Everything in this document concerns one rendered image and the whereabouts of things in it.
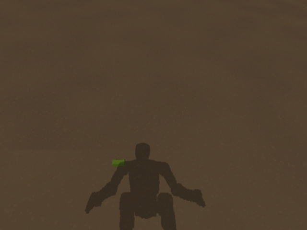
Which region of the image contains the small box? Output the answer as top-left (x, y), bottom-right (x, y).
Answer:
top-left (112, 159), bottom-right (125, 166)

